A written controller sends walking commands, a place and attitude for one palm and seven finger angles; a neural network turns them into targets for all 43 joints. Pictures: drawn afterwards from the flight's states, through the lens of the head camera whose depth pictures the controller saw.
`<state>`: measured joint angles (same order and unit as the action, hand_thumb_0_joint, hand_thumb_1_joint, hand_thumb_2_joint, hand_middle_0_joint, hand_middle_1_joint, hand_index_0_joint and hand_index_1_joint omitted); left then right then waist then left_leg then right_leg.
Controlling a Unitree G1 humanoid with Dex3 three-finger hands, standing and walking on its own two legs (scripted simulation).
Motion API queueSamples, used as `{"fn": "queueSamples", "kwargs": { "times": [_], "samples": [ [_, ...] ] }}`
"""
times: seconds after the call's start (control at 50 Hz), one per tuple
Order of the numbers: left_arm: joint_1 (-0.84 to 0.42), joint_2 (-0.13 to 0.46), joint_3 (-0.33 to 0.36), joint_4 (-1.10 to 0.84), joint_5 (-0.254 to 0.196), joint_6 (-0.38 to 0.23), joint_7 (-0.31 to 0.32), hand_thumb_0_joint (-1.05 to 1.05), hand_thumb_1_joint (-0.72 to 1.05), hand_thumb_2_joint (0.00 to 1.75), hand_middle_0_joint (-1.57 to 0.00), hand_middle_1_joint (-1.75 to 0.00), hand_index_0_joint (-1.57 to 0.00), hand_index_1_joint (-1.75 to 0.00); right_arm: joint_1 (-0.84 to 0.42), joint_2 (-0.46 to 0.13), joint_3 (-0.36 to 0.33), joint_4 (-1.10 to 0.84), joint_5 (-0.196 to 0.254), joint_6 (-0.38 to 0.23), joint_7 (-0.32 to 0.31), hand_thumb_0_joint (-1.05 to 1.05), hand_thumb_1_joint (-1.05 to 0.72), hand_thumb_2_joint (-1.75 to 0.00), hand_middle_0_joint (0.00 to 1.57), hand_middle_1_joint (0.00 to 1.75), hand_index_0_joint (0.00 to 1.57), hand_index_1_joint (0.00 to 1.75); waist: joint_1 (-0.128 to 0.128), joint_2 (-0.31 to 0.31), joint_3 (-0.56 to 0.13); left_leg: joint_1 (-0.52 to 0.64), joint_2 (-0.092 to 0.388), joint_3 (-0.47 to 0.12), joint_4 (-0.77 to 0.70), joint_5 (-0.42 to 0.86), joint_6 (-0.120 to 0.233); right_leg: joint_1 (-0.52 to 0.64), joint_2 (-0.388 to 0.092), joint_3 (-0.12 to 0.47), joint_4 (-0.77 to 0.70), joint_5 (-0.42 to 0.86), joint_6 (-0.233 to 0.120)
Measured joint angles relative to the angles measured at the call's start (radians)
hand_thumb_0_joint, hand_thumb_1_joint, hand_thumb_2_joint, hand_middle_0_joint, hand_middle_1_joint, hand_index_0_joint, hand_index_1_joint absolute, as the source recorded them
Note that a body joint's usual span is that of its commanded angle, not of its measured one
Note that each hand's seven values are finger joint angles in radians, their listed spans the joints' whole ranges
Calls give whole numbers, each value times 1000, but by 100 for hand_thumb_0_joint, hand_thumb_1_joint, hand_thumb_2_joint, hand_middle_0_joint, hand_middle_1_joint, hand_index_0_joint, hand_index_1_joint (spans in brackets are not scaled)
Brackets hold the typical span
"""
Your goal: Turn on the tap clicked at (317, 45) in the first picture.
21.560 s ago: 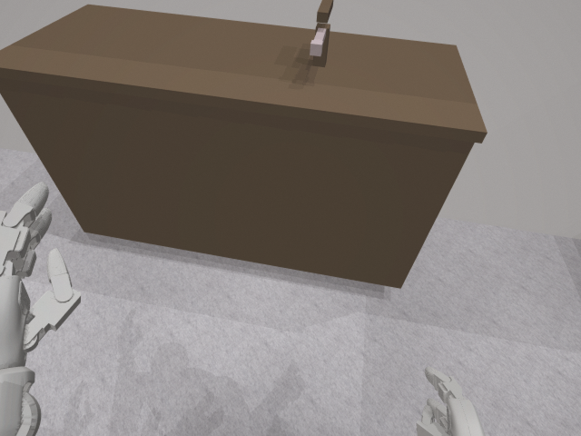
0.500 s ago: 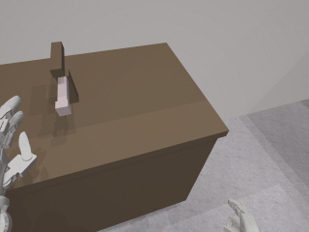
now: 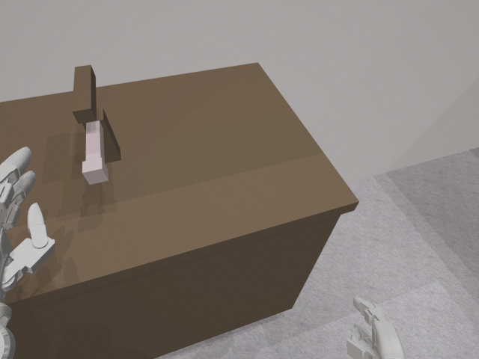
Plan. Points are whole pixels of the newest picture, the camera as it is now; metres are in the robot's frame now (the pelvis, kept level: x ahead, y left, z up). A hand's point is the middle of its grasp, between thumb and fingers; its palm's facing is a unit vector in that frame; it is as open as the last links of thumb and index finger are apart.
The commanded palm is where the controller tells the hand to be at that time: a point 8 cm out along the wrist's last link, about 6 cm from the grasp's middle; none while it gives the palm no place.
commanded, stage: shuffle to correct the standing spot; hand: left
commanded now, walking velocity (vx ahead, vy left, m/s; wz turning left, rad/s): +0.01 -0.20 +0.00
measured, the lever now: (95, 171) +0.35 +0.25 +0.14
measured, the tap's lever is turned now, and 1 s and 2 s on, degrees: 0 0 0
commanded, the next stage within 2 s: come to a stop and stand still in 0.04 s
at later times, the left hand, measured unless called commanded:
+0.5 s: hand (68, 277) +0.18 +0.21 +0.15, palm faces +0.21 -0.88 -0.43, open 7.4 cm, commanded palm +0.13 +0.28 +0.18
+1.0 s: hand out of the picture +0.16 +0.28 +0.17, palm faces +0.39 -0.86 -0.34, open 7.4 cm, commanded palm +0.11 +0.32 +0.18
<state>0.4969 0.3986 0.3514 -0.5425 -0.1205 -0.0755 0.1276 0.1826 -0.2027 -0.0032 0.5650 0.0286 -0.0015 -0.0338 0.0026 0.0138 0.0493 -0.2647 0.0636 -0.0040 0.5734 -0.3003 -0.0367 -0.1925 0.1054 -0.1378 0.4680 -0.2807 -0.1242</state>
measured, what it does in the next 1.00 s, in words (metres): shifts its weight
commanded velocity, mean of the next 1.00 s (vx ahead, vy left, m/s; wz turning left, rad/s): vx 0.00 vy -0.02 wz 0.00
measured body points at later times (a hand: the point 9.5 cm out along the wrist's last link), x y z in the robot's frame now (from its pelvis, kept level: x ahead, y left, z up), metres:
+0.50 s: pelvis -0.04 +0.00 -0.01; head -0.02 -0.01 +0.44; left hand +0.16 +0.26 +0.17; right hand +0.11 -0.24 -0.09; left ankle -0.02 +0.13 -0.71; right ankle +0.01 -0.07 -0.73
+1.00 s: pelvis -0.06 +0.04 +0.01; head -0.06 +0.06 +0.46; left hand +0.14 +0.33 +0.19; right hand +0.11 -0.18 -0.06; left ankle -0.02 +0.12 -0.73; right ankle +0.00 -0.07 -0.73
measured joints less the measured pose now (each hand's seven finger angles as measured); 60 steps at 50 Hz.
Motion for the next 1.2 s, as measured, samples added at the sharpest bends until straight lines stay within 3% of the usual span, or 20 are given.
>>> {"fn": "queueSamples", "kwargs": {
  "times": [0.18, 0.22, 0.24, 0.26, 0.3, 0.32, 0.36, 0.4, 0.46, 0.5, 0.54, 0.62, 0.68, 0.74, 0.86, 1.08, 1.2],
  "samples": [
    [-25, -7, -12, 0, 5, -1, 3, 1, 89, 90, -21, -30, -21, -31, -2, 1, 0, -4, 1, 2, 1, 2, -90, -90, 20, 30, 20, 30, -7, -8, 4, 11, -2, -2, -12, 9, -2, 9, -2, -2, -7, 6, 4],
    [-156, 76, 27, 66, 59, -27, -55, 1, 89, 89, -22, -30, -21, -31, 24, 19, -20, 11, -10, -57, -6, 2, -90, -90, 20, 30, 20, 30, 43, -28, 20, 6, 4, 20, -18, 43, 11, 5, -1, 2, -16, 19, 18],
    [-222, 113, 62, 116, 62, -55, -68, 1, 89, 89, -22, -30, -21, -31, 29, 25, -19, 17, -11, -73, -5, 2, -90, -90, 20, 30, 20, 30, 60, -45, 26, 3, 6, 35, -29, 55, 17, -6, -3, 8, -15, 28, 23],
    [-264, 130, 97, 159, 54, -78, -65, 1, 89, 89, -22, -30, -21, -31, 24, 25, -16, 18, -7, -86, 2, 2, -90, -90, 20, 30, 20, 30, 67, -54, 37, 12, 10, 51, -49, 60, 17, -22, -4, 18, 2, 37, 44],
    [-296, 115, 145, 208, 39, -89, -51, 1, 89, 89, -22, -30, -21, -31, 13, 7, -19, -6, -8, -104, 22, 2, -90, -90, 20, 30, 21, 30, 57, -45, 57, 18, 15, 76, -70, 63, 8, -100, -12, 37, 123, 62, 123],
    [-293, 92, 145, 211, 35, -84, -47, 1, 89, 90, -21, -30, -21, -31, 11, -5, -29, -25, -11, -111, 32, 2, -90, -90, 20, 30, 21, 30, 44, -31, 69, 14, 12, 81, -59, 62, 8, -135, -23, 49, 199, 54, 151],
    [-245, 27, 102, 180, 37, -78, -50, 1, 90, 90, -21, -30, -20, -30, 16, -30, -49, -49, -6, -121, 51, 2, -90, -90, 20, 30, 21, 30, 24, 1, 83, 12, 0, 90, -26, 51, 13, -149, -60, 78, 235, 2, 168],
    [-148, -19, 37, 120, 49, -81, -58, 1, 90, 90, -20, -30, -20, -30, 27, -41, -53, -59, 2, -128, 61, 2, -90, -90, 20, 30, 21, 30, 7, 16, 73, -5, -10, 99, 31, 22, 17, -118, -95, 89, 164, 6, 146],
    [-36, -43, -42, 61, 58, -92, -76, 1, 90, 90, -21, -30, -20, -30, 26, -30, -46, -22, 4, -122, 42, 2, -90, -90, 20, 30, 20, 30, -21, 37, 69, -60, -19, 39, 184, -79, 31, -109, -76, 62, 168, 4, 66],
    [-5, -29, -49, 49, 54, -97, -72, 1, 89, 89, -21, -30, -21, -31, 39, -8, -32, 8, 3, -114, 24, 2, -90, -90, 20, 30, 20, 30, -15, 6, 54, -94, -47, 14, 284, -93, 33, -104, -77, 59, 144, 23, 51],
    [-5, -19, -27, 51, 52, -99, -52, 1, 89, 89, -22, -30, -22, -31, 56, 9, -13, 28, -2, -117, 9, 2, -90, -90, 20, 30, 20, 30, 5, -29, 36, -91, -64, 12, 278, -89, 39, -103, -77, 70, 108, 51, 50],
    [-78, -18, 32, 68, 55, -112, -5, 1, 89, 89, -22, -30, -22, -31, 83, 8, 4, 43, -21, -147, -11, 2, -90, -90, 20, 30, 20, 30, 16, -34, 13, 12, -60, 4, -3, 5, 57, -107, -66, 52, 73, 83, 63],
    [-148, -42, 39, 109, 63, -120, 9, 1, 89, 89, -22, -30, -21, -31, 78, 12, 8, 66, -16, -155, -9, 2, -90, -90, 20, 30, 20, 30, 42, -57, 20, 38, -79, 21, -33, 56, 63, -86, -82, 73, 61, 66, 89],
    [-159, -73, 14, 133, 84, -116, 5, 1, 89, 90, -21, -30, -21, -31, 84, 7, 11, 47, -10, -160, 0, 2, -90, -90, 20, 30, 20, 30, 38, -42, -2, 44, -86, 21, -53, 65, 74, -78, -87, 78, 49, 34, 112],
    [-136, -76, -35, 141, 108, -116, -23, 1, 90, 90, -21, -30, -21, -31, 62, 16, 17, 28, -14, -158, 15, 2, -90, -90, 20, 30, 21, 30, 25, -25, -10, 42, -90, 15, -43, 56, 82, -56, -83, 84, 8, 86, 105],
    [-135, -54, 5, 107, 105, -127, -21, 1, 89, 90, -21, -30, -21, -31, 59, 14, 14, 25, -19, -157, 18, 2, -90, -90, 20, 30, 21, 30, 38, -34, 18, 49, -101, 14, -75, 72, 96, -45, -77, 112, -26, 94, 117],
    [-117, -65, -9, 103, 108, -131, -20, 1, 89, 90, -21, -30, -21, -31, 67, 14, 14, 43, -16, -155, 25, 2, -90, -90, 20, 30, 21, 30, 34, -28, 11, 71, -113, 7, -80, 50, 99, -19, -84, 114, -40, 118, 116]
  ]
}}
